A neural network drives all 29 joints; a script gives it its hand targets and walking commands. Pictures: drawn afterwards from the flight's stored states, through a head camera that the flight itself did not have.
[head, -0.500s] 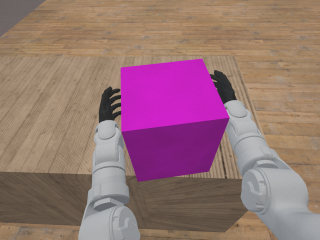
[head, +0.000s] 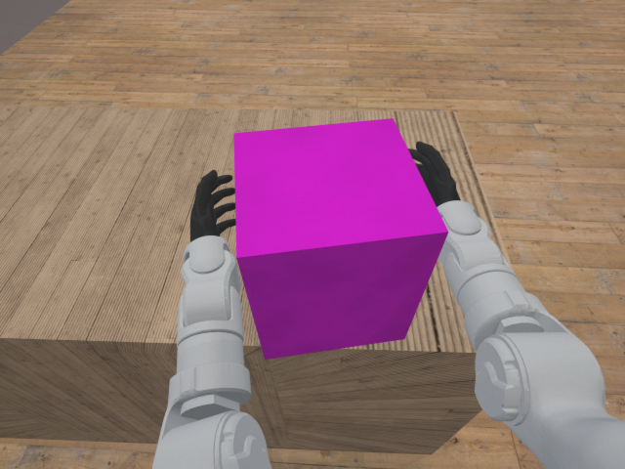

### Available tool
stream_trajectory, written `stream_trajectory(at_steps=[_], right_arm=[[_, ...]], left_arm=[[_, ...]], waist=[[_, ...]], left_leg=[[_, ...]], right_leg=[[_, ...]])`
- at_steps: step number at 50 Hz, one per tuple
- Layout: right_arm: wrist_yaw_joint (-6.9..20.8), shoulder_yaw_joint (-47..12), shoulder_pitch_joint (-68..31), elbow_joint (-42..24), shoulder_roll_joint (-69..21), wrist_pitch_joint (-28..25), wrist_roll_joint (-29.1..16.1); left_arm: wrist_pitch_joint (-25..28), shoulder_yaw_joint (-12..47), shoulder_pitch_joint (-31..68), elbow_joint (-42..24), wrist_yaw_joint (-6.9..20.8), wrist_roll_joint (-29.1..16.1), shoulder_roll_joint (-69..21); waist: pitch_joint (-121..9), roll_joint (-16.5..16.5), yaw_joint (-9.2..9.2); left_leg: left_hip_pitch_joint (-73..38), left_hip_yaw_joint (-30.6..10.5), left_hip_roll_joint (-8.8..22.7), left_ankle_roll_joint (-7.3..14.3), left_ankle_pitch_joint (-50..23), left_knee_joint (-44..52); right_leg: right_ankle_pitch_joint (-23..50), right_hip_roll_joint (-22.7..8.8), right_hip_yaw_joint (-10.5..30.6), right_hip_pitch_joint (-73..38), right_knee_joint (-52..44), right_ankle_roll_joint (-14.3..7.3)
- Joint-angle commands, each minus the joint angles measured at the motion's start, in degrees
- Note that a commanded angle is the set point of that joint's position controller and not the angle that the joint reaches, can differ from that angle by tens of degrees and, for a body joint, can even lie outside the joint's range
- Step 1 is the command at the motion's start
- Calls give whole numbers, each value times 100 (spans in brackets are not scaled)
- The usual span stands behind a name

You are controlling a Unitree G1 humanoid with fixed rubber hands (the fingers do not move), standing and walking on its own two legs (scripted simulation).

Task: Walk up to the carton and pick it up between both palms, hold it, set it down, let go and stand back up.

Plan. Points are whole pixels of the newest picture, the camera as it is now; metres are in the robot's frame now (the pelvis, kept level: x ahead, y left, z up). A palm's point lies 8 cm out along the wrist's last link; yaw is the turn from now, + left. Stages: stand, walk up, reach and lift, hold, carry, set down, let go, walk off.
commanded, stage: reach and lift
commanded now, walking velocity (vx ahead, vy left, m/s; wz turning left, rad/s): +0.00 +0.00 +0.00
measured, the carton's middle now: (326, 244) +0.40 +0.04 +0.06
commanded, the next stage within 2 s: none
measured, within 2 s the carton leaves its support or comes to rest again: leaves its support in 0.68 s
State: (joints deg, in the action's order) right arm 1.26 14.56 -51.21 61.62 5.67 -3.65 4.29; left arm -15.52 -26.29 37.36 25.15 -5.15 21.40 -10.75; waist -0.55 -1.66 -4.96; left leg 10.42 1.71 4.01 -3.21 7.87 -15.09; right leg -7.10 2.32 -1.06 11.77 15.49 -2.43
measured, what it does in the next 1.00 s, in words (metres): stands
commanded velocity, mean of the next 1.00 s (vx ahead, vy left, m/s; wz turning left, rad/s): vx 0.00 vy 0.00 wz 0.00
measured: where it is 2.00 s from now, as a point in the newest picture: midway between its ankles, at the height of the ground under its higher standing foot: outside the picture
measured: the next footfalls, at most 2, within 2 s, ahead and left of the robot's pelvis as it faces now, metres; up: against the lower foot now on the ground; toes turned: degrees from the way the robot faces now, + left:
none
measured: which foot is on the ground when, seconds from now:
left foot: down 0.00-1.00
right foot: down 0.00-1.00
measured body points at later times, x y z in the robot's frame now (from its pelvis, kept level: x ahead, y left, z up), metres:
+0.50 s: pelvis -0.01 +0.00 +0.00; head +0.02 +0.01 +0.45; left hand +0.37 +0.20 +0.11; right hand +0.44 -0.10 +0.12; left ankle -0.01 +0.15 -0.75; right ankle +0.01 -0.09 -0.75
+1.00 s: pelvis -0.02 +0.00 +0.00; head -0.04 +0.02 +0.45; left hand +0.37 +0.20 +0.16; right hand +0.42 -0.10 +0.16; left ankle -0.01 +0.15 -0.75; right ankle +0.01 -0.09 -0.75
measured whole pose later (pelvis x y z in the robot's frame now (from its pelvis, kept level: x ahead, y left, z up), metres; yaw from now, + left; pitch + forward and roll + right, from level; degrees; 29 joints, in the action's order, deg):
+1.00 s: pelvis -0.02 +0.00 +0.00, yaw +4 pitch -1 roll +0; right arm -6.2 7.3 -50.9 55.0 5.1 9.0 -5.2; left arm -28.6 -19.7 41.8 26.7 -6.1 12.8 -2.4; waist -2.5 -1.3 -0.5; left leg 10.0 -1.2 2.9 -2.6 7.6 -18.1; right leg -7.1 1.0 -4.8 9.0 16.5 -2.0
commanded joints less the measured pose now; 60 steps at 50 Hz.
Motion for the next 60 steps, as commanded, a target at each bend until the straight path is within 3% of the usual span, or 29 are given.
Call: stream_trajectory(at_steps=[1, 6, 10, 11, 12, 13, 17, 21, 22, 25, 28, 30, 31, 35, 37, 38, 41, 44, 48, 50, 53, 55, 56, 58, 60], right_arm=[[603, -1121, -2529, -652, -2808, -279, 164], [540, -1113, -2486, -705, -2971, -291, 275], [483, -1332, -2429, -681, -3040, -387, 138], [453, -1385, -2482, -787, -3056, -395, 99], [402, -1411, -2347, -728, -3059, -360, 96], [373, -1477, -2419, -820, -3069, -346, 26], [320, -1760, -2634, -1104, -3105, -346, -142], [190, -1939, -2786, -1298, -3074, -301, -317], [165, -1900, -2608, -1140, -3092, -218, -323], [93, -2140, -2655, -1520, -3187, -112, -517], [59, -2177, -2983, -1936, -3205, -90, -547], [55, -2019, -3036, -1805, -3178, -45, -519], [53, -2093, -3224, -1949, -3243, -5, -588], [26, -2153, -3408, -2236, -3372, 225, -781], [0, -2216, -3627, -2390, -3378, 330, -869], [-21, -2265, -3790, -2462, -3382, 385, -907], [-74, -2528, -3941, -2658, -3518, 637, -1156], [-49, -2304, -3978, -2383, -3493, 834, -1144], [-54, -2039, -4018, -2198, -3414, 928, -1102], [-61, -1983, -4022, -2016, -3461, 1010, -1078], [-108, -2095, -4067, -2154, -3577, 1090, -1243], [-143, -2226, -4139, -2320, -3597, 1082, -1416], [-167, -2194, -3817, -2166, -3540, 1160, -1408], [-257, -2369, -4382, -2672, -3622, 1152, -1457], [-326, -2388, -4277, -2523, -3636, 1291, -1552]], left_arm=[[181, 1893, 2682, -215, 379, -219, -2301], [191, 1780, 2587, -148, 470, -193, -2293], [247, 1851, 2491, -168, 449, -162, -2311], [242, 1893, 2501, -206, 445, -196, -2305], [210, 1975, 2458, -203, 467, -239, -2305], [186, 2010, 2503, -250, 488, -255, -2285], [181, 2371, 2900, -665, 427, -483, -2385], [50, 2506, 2972, -751, 436, -588, -2373], [10, 2566, 3004, -779, 446, -587, -2353], [-85, 2875, 3163, -1006, 459, -840, -2443], [-134, 3241, 3461, -1264, 407, -1026, -2598], [-149, 3360, 3811, -1244, 387, -1102, -2610], [-206, 3368, 3851, -1151, 382, -1161, -2603], [-377, 3720, 3996, -1127, 338, -1369, -2801], [-468, 3699, 4078, -999, 354, -1414, -2744], [-539, 3566, 4021, -770, 378, -1381, -2714], [-675, 3428, 4054, -833, 426, -1447, -2692], [-790, 3298, 4344, -775, 437, -1395, -2655], [-959, 3193, 4360, -663, 461, -1349, -2640], [-992, 2951, 4466, -586, 510, -1313, -2478], [-1035, 3030, 4575, -749, 572, -1400, -2403], [-1014, 3302, 4783, -1049, 541, -1524, -2539], [-1085, 3258, 4513, -884, 566, -1453, -2492], [-1150, 3291, 4691, -804, 630, -1524, -2512], [-1222, 3221, 4740, -901, 691, -1475, -2406]], waist=[[-2579, 4, -215], [-2523, -151, -168], [-2631, -11, -217], [-2681, -48, -207], [-2492, -78, -60], [-2434, -34, -124], [-3051, 45, -82], [-3041, -3, -18], [-2952, 37, 93], [-3271, 14, 178], [-3670, 161, 269], [-3469, 262, 431], [-3537, 249, 362], [-3722, 482, 491], [-3652, 378, 485], [-3508, 348, 379], [-3361, 68, 310], [-3228, 147, 407], [-3114, 345, 484], [-2875, 172, 454], [-2911, 155, 481], [-3289, 355, 616], [-3024, 363, 703], [-3181, 185, 658], [-2861, 60, 722]], left_leg=[[-720, 423, -388, 262, -1930, -188], [-491, 442, -426, 303, -1823, -148], [-509, 415, -404, 285, -2020, -186], [-463, 417, -417, 305, -2010, -173], [-438, 394, -419, 298, -2003, -171], [-396, 396, -438, 306, -1907, -140], [-669, 326, -410, 227, -2220, -262], [-773, 276, -418, 236, -2257, -329], [-855, 255, -423, 201, -2220, -314], [-988, 199, -428, 191, -2241, -350], [-1109, 104, -406, 117, -2261, -420], [-1170, 69, -394, 83, -1963, -391], [-1194, 66, -406, 132, -1924, -423], [-1310, -64, -415, 47, -1942, -541], [-1203, -97, -421, 110, -1719, -530], [-1024, -89, -445, 154, -1541, -487], [-881, -121, -473, 213, -1566, -455], [-1010, -119, -470, 205, -1205, -367], [-1120, -120, -470, 150, -1197, -352], [-950, -72, -482, 224, -957, -257], [-916, -76, -548, 196, -1159, -304], [-1170, -141, -558, 87, -1548, -440], [-1231, -159, -561, 79, -1536, -454], [-1101, -167, -595, 148, -1307, -427], [-998, -192, -588, 189, -1103, -318]], right_leg=[[1258, -23, -410, -908, 30, 302], [1777, -79, -376, -1344, 132, 409], [2142, -81, -366, -1511, 201, 382], [2239, -79, -352, -1568, 226, 401], [2400, -86, -341, -1664, 244, 419], [2370, -103, -333, -1685, 255, 431], [2448, -50, -396, -1471, 278, 386], [2424, -35, -395, -1529, 240, 398], [2418, -23, -415, -1538, 227, 387], [2420, -15, -391, -1570, 190, 382], [2190, 9, -439, -1375, 195, 347], [1679, -17, -466, -1077, 96, 313], [1601, -19, -455, -1079, 77, 329], [1476, 12, -467, -1014, 120, 317], [1262, -16, -434, -986, 95, 351], [1149, -27, -408, -1084, 97, 368], [1392, 14, -357, -1400, 163, 424], [692, 16, -351, -1059, 51, 404], [541, 41, -379, -1042, -11, 355], [441, 10, -345, -1095, -17, 414], [927, 16, -309, -1386, 68, 517], [1302, 44, -350, -1425, 119, 489], [1369, 32, -334, -1399, 75, 485], [1343, 15, -302, -1609, 84, 515], [1117, 44, -313, -1632, 69, 564]])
